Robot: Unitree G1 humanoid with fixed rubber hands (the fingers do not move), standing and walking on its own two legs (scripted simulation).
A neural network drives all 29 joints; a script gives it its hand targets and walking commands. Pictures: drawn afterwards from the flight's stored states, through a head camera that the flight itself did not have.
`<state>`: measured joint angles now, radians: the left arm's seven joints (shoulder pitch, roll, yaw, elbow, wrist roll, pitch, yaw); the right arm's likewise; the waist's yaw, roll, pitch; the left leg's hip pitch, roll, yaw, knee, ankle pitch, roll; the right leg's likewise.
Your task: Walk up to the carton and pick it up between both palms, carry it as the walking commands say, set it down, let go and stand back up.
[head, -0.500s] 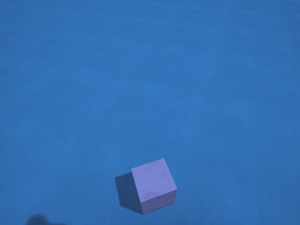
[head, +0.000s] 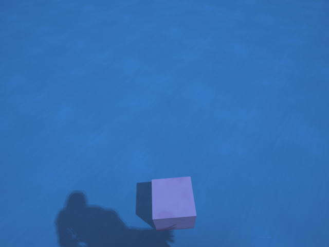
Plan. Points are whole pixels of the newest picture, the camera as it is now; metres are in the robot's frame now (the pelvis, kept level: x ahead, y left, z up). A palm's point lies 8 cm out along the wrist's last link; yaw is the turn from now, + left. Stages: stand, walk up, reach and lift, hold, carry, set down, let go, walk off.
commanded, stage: walk up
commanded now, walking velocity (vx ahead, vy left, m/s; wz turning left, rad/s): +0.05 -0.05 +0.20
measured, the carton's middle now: (173, 204) +0.43 +0.04 -0.65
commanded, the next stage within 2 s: stand in 0.38 s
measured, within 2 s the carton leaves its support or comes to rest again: neither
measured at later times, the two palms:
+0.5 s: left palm out of the picture +0.03 +0.27 -0.15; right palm out of the picture +0.06 -0.20 -0.13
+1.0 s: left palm out of the picture -0.02 +0.22 -0.14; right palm out of the picture +0.02 -0.21 -0.14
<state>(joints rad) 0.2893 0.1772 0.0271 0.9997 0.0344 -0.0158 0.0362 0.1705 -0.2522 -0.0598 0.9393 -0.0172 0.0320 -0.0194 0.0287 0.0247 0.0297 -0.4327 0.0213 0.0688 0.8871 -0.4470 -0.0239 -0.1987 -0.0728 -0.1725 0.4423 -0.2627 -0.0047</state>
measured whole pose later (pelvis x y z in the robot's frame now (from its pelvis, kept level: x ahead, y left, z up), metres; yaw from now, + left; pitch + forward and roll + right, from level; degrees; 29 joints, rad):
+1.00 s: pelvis +0.01 +0.01 +0.01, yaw +4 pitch -2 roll +0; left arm 0.28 0.13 0.01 1.15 0.01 -0.02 0.04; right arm 0.25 -0.15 -0.02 1.16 -0.01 -0.01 -0.03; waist 0.00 0.00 0.05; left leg -0.12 -0.02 0.07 0.33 -0.18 0.04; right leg -0.09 -0.01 -0.08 0.34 -0.22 -0.02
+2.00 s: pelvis -0.09 +0.00 -0.09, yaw +3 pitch +13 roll -1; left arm -0.50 0.21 0.15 0.66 -0.01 0.54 -0.02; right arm -0.49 -0.13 -0.10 0.62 0.00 0.55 -0.06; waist 0.01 0.00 0.11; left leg -0.96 0.02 0.07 1.08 -0.36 0.05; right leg -0.93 -0.01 -0.07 1.09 -0.40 -0.04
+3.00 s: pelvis -0.07 +0.00 -0.15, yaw +2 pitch +48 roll -1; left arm -1.14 0.29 0.35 1.02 0.02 0.07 -0.02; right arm -1.10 -0.18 -0.31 0.90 -0.01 0.11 -0.09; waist 0.02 -0.01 -0.10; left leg -1.69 0.03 0.07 1.17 -0.32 0.05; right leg -1.67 0.00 -0.07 1.19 -0.36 -0.04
